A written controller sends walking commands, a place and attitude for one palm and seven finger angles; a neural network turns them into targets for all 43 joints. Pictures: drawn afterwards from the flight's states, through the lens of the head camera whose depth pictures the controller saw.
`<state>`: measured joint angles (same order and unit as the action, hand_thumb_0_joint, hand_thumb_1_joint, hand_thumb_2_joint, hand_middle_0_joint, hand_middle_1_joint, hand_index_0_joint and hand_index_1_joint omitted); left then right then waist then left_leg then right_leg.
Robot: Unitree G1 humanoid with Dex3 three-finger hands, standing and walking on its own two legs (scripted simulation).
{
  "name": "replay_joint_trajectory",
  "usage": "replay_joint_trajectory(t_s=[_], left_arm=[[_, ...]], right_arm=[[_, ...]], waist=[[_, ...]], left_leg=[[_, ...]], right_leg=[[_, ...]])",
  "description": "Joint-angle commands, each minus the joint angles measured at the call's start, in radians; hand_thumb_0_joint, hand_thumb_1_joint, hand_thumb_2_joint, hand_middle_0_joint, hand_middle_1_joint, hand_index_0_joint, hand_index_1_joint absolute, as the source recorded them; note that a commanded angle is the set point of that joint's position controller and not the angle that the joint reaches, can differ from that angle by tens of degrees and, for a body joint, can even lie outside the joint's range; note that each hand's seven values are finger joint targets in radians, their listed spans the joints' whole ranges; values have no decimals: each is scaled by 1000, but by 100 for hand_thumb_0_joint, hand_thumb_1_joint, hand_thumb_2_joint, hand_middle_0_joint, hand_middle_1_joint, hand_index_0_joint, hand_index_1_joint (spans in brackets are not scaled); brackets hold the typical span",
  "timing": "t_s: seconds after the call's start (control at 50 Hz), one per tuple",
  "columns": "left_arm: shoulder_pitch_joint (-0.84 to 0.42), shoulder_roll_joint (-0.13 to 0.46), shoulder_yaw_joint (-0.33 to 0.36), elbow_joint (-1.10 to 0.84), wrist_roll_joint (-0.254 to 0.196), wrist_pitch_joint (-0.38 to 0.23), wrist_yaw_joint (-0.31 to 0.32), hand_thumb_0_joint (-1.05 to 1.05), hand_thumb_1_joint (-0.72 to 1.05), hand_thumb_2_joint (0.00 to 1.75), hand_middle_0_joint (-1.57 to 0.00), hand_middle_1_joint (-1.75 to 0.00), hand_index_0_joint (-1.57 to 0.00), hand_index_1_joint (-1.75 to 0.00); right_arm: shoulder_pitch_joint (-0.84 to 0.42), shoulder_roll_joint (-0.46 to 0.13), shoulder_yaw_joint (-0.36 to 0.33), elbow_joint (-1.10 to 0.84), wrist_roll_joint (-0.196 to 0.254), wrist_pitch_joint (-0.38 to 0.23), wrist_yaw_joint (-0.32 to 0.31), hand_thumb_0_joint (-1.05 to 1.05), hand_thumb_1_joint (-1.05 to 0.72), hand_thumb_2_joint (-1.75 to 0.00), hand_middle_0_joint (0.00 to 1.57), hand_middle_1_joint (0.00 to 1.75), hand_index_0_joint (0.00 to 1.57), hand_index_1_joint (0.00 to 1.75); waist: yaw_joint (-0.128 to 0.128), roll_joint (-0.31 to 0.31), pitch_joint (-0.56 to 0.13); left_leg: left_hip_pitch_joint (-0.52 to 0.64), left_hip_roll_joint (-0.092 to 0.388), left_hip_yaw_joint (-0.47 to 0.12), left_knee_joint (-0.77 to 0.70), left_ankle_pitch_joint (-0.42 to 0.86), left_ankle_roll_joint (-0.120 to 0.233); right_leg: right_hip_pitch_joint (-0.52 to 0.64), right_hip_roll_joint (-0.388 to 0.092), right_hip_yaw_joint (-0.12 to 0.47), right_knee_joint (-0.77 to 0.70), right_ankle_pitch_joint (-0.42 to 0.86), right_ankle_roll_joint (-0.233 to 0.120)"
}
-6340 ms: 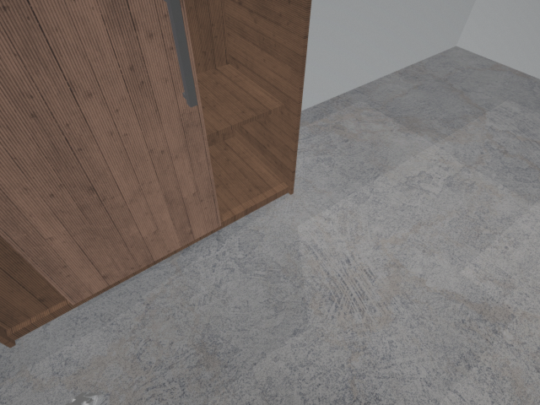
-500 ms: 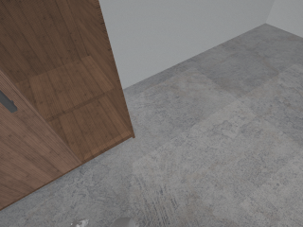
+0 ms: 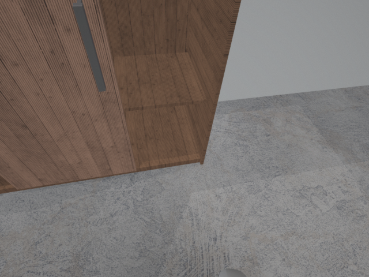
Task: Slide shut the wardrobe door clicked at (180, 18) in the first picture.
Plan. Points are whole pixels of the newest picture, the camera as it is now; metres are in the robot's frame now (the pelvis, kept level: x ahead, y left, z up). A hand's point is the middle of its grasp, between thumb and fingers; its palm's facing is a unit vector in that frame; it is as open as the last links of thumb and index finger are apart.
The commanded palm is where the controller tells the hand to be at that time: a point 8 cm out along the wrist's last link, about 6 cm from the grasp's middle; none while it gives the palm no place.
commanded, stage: turn to face it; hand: left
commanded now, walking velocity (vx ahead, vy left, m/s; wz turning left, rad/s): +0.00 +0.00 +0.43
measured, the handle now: (92, 50) +0.71 +0.34 +0.08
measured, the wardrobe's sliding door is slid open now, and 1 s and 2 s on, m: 0.41 0.41 0.41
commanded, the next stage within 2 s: take the last steps up to it in 0.36 s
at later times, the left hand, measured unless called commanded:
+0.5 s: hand out of the picture +0.02 +0.14 -0.14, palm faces +0.24 -0.93 -0.28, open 7.4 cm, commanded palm none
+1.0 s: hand out of the picture -0.05 +0.19 -0.18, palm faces +0.35 -0.92 -0.17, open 7.4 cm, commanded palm none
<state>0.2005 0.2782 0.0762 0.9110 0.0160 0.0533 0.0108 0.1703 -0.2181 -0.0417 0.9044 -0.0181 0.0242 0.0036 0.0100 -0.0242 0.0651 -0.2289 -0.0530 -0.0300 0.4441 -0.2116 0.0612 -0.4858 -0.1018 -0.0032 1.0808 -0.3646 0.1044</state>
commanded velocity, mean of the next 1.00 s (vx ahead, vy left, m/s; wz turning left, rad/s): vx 0.17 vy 0.00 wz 0.15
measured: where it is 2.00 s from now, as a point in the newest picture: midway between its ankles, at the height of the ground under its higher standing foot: (172, 261)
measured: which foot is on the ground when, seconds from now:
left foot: down 0.00-0.26, up 0.28-0.74, down 0.76-1.00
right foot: up 0.00-0.22, down 0.24-0.76, up 0.78-1.00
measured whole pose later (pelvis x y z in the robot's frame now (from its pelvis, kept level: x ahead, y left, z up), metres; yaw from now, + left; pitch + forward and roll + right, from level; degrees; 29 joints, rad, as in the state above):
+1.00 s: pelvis +0.02 +0.02 +0.00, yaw +16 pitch -2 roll +0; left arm 0.34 0.20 0.06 1.09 0.03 0.01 -0.02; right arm 0.36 -0.14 -0.03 1.08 -0.02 -0.05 -0.03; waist 0.02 -0.04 0.01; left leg 0.00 -0.02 0.09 0.29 -0.26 0.05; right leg -0.55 -0.10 -0.05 1.04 -0.23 0.03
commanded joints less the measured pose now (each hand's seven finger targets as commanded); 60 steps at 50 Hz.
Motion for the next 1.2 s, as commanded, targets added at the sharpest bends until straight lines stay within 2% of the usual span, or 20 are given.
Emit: replay_joint_trajectory(t_s=[0.0,0.1,0.18,0.2,0.22,0.24,0.32,0.36,0.44,0.58,0.64,0.7,0.72,0.74,0.76,0.8,0.88,1.1,1.14,1.18], left_arm=[[-51,69,13,-97,-3,-20,9,0,90,90,-20,-30,-20,-30],[-66,44,1,-115,-8,-26,14,0,90,90,-20,-30,-20,-30],[37,46,0,-91,-14,-43,20,0,90,90,-20,-30,-20,-30],[67,70,5,-82,-10,-52,25,0,90,90,-20,-30,-20,-30],[90,145,20,-78,5,-62,32,0,90,90,-20,-30,-20,-30],[83,200,25,-95,10,-61,28,0,90,90,-20,-30,-20,-30],[-49,78,3,-111,-3,-62,24,0,90,90,-20,-30,-20,-30],[-34,65,2,-102,-1,-68,26,0,90,90,-20,-30,-20,-30],[62,68,6,-51,4,-71,27,0,90,90,-20,-30,-20,-30],[196,92,13,50,17,-90,12,0,90,90,-20,-30,-20,-30],[199,91,11,85,20,-91,7,0,90,90,-20,-30,-20,-30],[155,64,3,109,4,-80,1,0,90,90,-20,-30,-20,-30],[146,15,-8,104,0,-74,-4,0,90,90,-20,-30,-20,-30],[129,-45,-23,76,1,-72,-12,0,90,90,-20,-30,-20,-30],[64,-37,-25,37,10,-75,-13,0,90,90,-20,-30,-20,-30],[21,-18,-16,56,16,-69,-19,0,90,90,-20,-30,-20,-30],[127,-40,-17,122,13,-66,-32,0,90,90,-20,-30,-20,-30],[-121,-70,-20,37,1,-73,-37,0,90,90,-20,-30,-20,-30],[-125,-65,-18,31,-1,-79,-37,0,90,90,-20,-30,-20,-30],[-33,-56,-11,56,1,-89,-36,0,90,90,-20,-30,-20,-30]], right_arm=[[60,-208,-59,-50,-1,-10,-12,0,-90,-90,20,30,20,30],[64,-199,-63,-44,-8,-2,-14,0,-90,-90,20,30,20,30],[35,-181,-61,-46,0,0,-12,0,-90,-90,20,30,20,30],[36,-152,-57,-46,8,-2,-9,0,-90,-90,20,30,20,30],[56,-88,-48,-53,17,-5,-4,0,-90,-90,20,30,20,30],[62,-85,-52,-76,10,-1,-4,0,-90,-90,20,30,20,30],[85,-103,-63,6,-5,34,9,0,-90,-90,20,30,20,30],[103,-89,-59,23,-5,35,12,0,-90,-90,20,30,20,30],[45,-82,-51,25,-3,33,7,0,-90,-90,20,30,20,30],[-39,-58,-29,19,-6,0,21,0,-90,-90,20,30,20,30],[-11,-35,-20,28,-1,-19,22,0,-90,-90,20,30,20,30],[142,-34,-12,92,0,-39,6,0,-90,-90,20,30,20,30],[214,-89,-23,116,-3,-46,-6,0,-90,-90,20,30,20,30],[291,-181,-45,130,-9,-44,-12,0,-90,-90,20,30,20,30],[314,-208,-47,128,-10,-42,-18,0,-90,-90,20,30,20,30],[244,-135,-24,128,-7,-51,-28,0,-90,-90,20,30,20,30],[200,-68,-8,126,5,-85,-33,0,-90,-90,20,30,20,30],[352,-53,-11,218,-8,-100,-45,0,-90,-90,20,30,20,30],[351,-60,-17,226,-13,-97,-44,0,-90,-90,20,30,20,30],[335,-74,-18,231,-10,-95,-45,0,-90,-90,20,30,20,30]], waist=[[-44,147,-90],[-45,164,-96],[4,144,-138],[20,90,-141],[21,-145,-149],[19,-228,-118],[-40,-85,-3],[-37,-122,-15],[7,-125,-23],[65,-146,-24],[50,-141,-28],[-26,-79,-35],[-62,76,-35],[-96,331,-25],[-111,297,45],[-77,201,144],[-11,129,96],[-59,143,118],[-55,136,104],[-3,130,50]], left_leg=[[139,261,-287,-117,340,123],[88,252,-346,-85,361,129],[-5,199,-337,0,365,79],[-110,159,-308,58,238,35],[-281,37,-163,229,-62,-41],[-323,-40,-56,441,-360,-86],[-287,40,-61,751,-169,-92],[-284,54,-40,749,-127,-108],[-283,69,-18,640,-164,-125],[-254,101,58,364,-218,-96],[-130,88,95,206,-239,-71],[194,62,146,-65,-80,-61],[318,165,5,-128,-194,-29],[348,374,-278,-252,-416,42],[275,458,-405,-326,-477,113],[142,413,-326,-349,-402,113],[137,300,-90,-320,-13,81],[247,324,-6,-237,371,98],[232,332,-5,-196,420,95],[216,311,34,-68,610,78]], right_leg=[[-47,13,11,-91,-37,-3],[67,59,4,-263,-80,-28],[296,88,-12,-574,92,-46],[427,40,31,-707,180,-55],[541,-180,257,-792,224,-123],[444,-378,392,-815,355,-238],[228,-187,158,-828,185,-228],[257,-169,95,-824,220,-218],[334,-191,100,-814,283,-240],[418,-234,149,-900,-37,-258],[359,-229,131,-892,-66,-258],[148,-130,6,-784,-163,-183],[-1,-64,-47,-638,-194,-142],[-149,38,-161,-369,-182,-101],[-228,39,-119,-221,-191,-105],[-239,-8,-35,-51,-70,-110],[-164,-14,-44,-2,122,-81],[-163,-5,-90,-320,164,-96],[-67,22,-106,-388,135,-121],[105,75,-144,-468,131,-146]])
